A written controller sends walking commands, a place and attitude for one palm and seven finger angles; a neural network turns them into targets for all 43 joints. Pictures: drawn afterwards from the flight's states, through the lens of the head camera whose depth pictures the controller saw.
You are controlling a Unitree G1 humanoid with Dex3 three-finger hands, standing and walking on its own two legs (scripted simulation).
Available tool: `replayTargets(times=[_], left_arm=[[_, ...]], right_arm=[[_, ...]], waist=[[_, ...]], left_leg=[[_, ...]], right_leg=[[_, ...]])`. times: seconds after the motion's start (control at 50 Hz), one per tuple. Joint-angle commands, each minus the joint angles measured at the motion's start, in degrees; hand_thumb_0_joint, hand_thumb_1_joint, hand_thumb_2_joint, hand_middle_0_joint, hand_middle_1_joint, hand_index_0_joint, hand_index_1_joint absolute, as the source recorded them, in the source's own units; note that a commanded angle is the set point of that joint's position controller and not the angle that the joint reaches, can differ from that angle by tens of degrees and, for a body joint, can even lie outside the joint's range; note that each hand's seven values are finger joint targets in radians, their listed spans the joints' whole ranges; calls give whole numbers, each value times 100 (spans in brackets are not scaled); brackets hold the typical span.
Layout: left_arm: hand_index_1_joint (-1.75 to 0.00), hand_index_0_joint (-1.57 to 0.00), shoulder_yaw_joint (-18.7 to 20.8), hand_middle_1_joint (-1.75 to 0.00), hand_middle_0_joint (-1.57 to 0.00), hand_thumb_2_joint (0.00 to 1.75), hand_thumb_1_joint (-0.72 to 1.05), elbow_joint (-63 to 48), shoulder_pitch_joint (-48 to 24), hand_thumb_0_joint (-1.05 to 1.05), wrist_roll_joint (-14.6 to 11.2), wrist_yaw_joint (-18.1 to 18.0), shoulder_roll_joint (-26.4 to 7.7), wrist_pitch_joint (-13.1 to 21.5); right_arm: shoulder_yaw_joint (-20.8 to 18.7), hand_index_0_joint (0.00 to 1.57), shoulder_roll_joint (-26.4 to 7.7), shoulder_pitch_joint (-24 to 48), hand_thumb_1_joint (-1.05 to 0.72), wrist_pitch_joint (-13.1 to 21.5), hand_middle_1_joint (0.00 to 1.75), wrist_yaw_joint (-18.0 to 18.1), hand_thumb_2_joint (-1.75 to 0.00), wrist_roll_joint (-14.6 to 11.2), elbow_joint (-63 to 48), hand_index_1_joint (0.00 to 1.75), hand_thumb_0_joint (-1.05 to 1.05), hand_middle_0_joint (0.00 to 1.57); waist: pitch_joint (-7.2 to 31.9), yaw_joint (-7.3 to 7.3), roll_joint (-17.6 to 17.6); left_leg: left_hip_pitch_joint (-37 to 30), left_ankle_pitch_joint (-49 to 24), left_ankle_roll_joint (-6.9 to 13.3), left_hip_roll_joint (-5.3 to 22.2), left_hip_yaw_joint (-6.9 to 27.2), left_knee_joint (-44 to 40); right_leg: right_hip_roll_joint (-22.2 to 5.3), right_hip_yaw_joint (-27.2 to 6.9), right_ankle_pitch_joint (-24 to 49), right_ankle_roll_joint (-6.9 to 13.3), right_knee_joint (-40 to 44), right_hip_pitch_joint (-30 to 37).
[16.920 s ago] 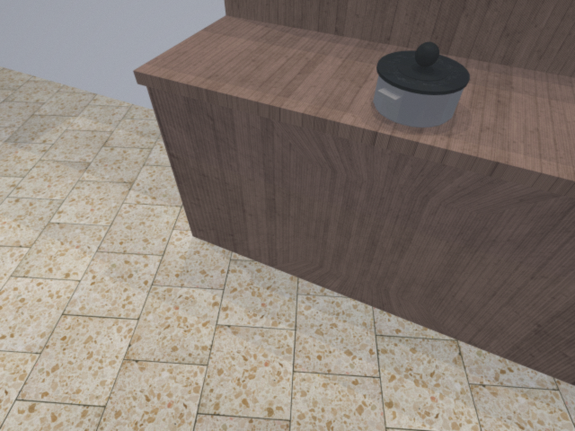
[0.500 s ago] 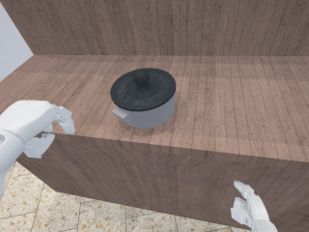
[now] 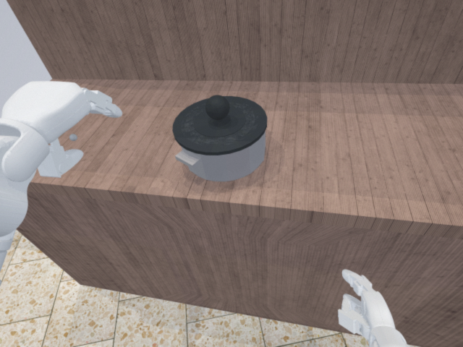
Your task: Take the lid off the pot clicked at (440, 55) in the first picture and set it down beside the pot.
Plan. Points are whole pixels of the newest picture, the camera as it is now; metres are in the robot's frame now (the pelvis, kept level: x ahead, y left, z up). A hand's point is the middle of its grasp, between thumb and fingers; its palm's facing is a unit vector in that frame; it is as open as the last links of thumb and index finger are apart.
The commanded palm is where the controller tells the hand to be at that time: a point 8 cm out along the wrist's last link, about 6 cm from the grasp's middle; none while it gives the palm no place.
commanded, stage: reach forward and open the fingers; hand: left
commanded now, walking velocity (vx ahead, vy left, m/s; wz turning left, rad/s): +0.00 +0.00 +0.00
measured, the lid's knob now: (217, 107) +0.54 +0.10 +0.16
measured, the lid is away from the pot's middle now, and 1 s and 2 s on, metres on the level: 0.00 0.00 0.00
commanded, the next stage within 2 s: move the open hand above the knob in 0.04 s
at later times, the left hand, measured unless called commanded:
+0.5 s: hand (129, 131) +0.36 +0.20 +0.23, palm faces -0.09 +0.09 -0.99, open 10.1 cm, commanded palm +0.34 +0.21 +0.30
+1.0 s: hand (158, 108) +0.42 +0.17 +0.23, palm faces -0.09 -0.04 -0.99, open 10.1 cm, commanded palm +0.40 +0.16 +0.30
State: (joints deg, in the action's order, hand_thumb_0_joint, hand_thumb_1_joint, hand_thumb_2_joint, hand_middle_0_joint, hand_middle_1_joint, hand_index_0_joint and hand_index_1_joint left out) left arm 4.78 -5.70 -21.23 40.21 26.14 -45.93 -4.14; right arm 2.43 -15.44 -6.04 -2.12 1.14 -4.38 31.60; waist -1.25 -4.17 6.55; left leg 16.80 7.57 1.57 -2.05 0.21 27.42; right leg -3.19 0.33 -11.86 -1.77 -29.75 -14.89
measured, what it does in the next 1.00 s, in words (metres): stands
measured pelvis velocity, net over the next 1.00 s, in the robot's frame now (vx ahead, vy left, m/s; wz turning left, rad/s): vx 0.05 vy -0.01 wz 0.00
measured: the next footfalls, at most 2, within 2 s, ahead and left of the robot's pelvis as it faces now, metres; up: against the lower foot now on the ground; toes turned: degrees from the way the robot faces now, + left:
none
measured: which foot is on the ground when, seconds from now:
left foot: down 0.00-1.00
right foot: down 0.00-1.00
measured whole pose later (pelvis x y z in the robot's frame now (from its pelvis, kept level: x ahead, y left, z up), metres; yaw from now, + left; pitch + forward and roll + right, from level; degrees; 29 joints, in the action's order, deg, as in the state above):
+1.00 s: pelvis +0.05 -0.01 +0.00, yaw +0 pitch +0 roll +1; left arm -7.7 2.6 -35.7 44.2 30.7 -35.0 -14.2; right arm 1.7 -17.3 -6.5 -6.3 -2.1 -5.5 31.0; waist 1.1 -2.6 7.3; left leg 16.1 10.6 0.9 -1.8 0.6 26.2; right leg -2.9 0.7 -15.0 -1.3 -29.0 -14.3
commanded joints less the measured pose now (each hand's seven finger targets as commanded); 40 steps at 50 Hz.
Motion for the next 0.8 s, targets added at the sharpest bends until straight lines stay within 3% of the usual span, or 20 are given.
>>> replayTargets(times=[0.0,0.02,0.1,0.12,0.16,0.22,0.26,0.28,0.3,0.36,0.38,0.4,0.46,0.52,0.56,0.6,0.64,0.7,0.76,0.78], left_arm=[[-8,-86,33,-8,-86,166,-39,-1095,-1114,0,-78,40,-362,-39],[-8,-86,78,-8,-86,167,-40,-1085,-1270,0,-25,11,-496,-65],[-8,-87,1315,-8,-87,169,-40,-959,-2582,0,369,-138,-2206,-47],[-8,-87,1555,-8,-87,169,-40,-863,-2783,0,358,-161,-2467,-50],[-8,-87,1596,-8,-87,169,-40,-737,-2942,0,284,-193,-2471,-39],[-8,-87,454,-8,-87,169,-40,-90,-2509,0,113,-8,-1053,-121],[-8,-87,157,-8,-87,169,-40,368,-1435,0,86,108,-481,-205],[-8,-87,-227,-8,-87,169,-40,269,-1635,0,135,207,-245,-241],[-8,-87,-236,-8,-87,169,-40,28,-1842,0,167,206,-336,-231],[-8,-87,343,-8,-87,169,-40,-944,-2936,0,291,44,-1260,-104],[-8,-87,544,-8,-87,169,-40,-1157,-3632,0,412,33,-1713,-81],[-8,-87,920,-8,-87,169,-40,-931,-3935,0,477,-28,-2168,-103],[-8,-87,1675,-8,-87,169,-40,40,-3717,0,393,-57,-2796,-183],[-8,-87,422,-8,-87,169,-40,1159,-3038,0,276,178,-1187,-370],[-8,-87,-219,-8,-87,169,-40,854,-2114,0,167,343,-201,-407],[-8,-87,-958,-8,-87,169,-40,-143,-2129,0,146,481,431,-463],[-8,-87,-568,-8,-87,169,-40,-608,-2582,0,255,403,-163,-446],[-8,-87,1062,-8,-87,169,-40,-711,-4331,0,594,177,-2348,-438],[-8,-87,1242,-8,-87,169,-40,0,-4854,0,452,18,-2419,-495],[-8,-87,800,-8,-87,169,-40,350,-4848,0,472,56,-1895,-575]], right_arm=[[-290,20,-560,1071,-90,351,30,-114,-90,-47,-1211,30,0,20],[-274,20,-603,1110,-90,334,30,-93,-90,-43,-1189,30,0,20],[-236,20,-714,1023,-90,357,30,73,-90,54,-1043,30,0,20],[-232,20,-719,976,-90,351,30,111,-90,76,-1007,30,0,20],[-241,20,-721,857,-90,393,30,122,-90,42,-1006,30,0,20],[-258,20,-623,839,-90,408,30,66,-90,-11,-974,30,0,20],[-296,20,-673,703,-90,400,30,-23,-90,-64,-1045,30,0,20],[-259,20,-669,800,-90,330,30,-56,-90,-60,-1032,30,0,20],[-278,20,-689,859,-90,320,30,-55,-90,-78,-1081,30,0,20],[-255,20,-726,972,-90,404,30,0,-90,-50,-1184,30,0,20],[-227,20,-667,945,-90,435,30,43,-90,10,-1190,30,0,20],[-258,20,-686,931,-90,476,30,108,-90,41,-1050,30,0,20],[-291,20,-830,579,-90,426,30,146,-90,69,-823,30,0,20],[-275,20,-731,635,-90,277,30,42,-90,-11,-816,30,0,20],[-343,20,-742,653,-90,253,30,-118,-90,-94,-1051,30,0,20],[-298,20,-642,1017,-90,174,30,-223,-90,-133,-1267,30,0,20],[-282,20,-665,1074,-90,158,30,-201,-90,-94,-1275,30,0,20],[-268,20,-776,869,-90,165,30,-23,-90,10,-1082,30,0,20],[-290,20,-801,592,-90,223,30,34,-90,39,-829,30,0,20],[-242,20,-630,620,-90,196,30,12,-90,38,-835,30,0,20]], waist=[[1217,18,-322],[1049,68,-403],[1303,15,-278],[1381,-12,-274],[1553,63,-4],[1249,98,-251],[1131,140,-533],[1090,164,-639],[973,168,-766],[1619,233,-418],[2104,138,-115],[2050,137,-66],[2037,100,-191],[1193,172,-665],[1394,194,-785],[1541,202,-664],[1674,215,-807],[2138,154,-564],[2229,194,-164],[2235,165,-262]], left_leg=[[-636,1320,10,105,202,-756],[-533,1465,24,119,169,-758],[-494,1225,59,58,165,-651],[-467,1065,60,34,166,-618],[-727,780,64,27,177,-485],[-640,973,29,27,169,-618],[-669,738,55,-13,67,-418],[-536,905,46,-16,-2,-543],[-492,1001,73,-15,-36,-500],[-890,674,134,-64,12,-341],[-958,422,157,-148,18,-386],[-996,284,146,-112,71,-367],[-885,-222,140,-124,99,-230],[-553,0,85,-77,-51,-362],[-791,-296,118,-115,-92,-185],[-880,-244,149,-140,-207,-232],[-940,-208,198,-139,-154,-249],[-996,-527,198,-155,-20,-261],[-1192,-951,169,-141,95,-197],[-1078,-962,137,-132,40,-315]], right_leg=[[336,344,-698,187,530,-162],[329,333,-812,173,519,-262],[321,253,-1019,225,571,-87],[312,239,-1009,225,591,1],[392,216,-796,267,576,11],[332,325,-740,207,629,-148],[402,308,-465,233,656,-244],[327,352,-601,196,717,-217],[297,327,-720,173,763,-262],[345,205,-576,226,641,13],[293,161,-445,219,634,314],[276,151,-301,236,596,332],[310,109,402,268,551,579],[255,251,345,190,660,150],[302,260,752,245,585,134],[245,284,730,194,609,168],[273,267,620,181,601,217],[267,139,916,214,459,653],[322,156,1316,301,420,714],[323,191,1294,280,410,804]])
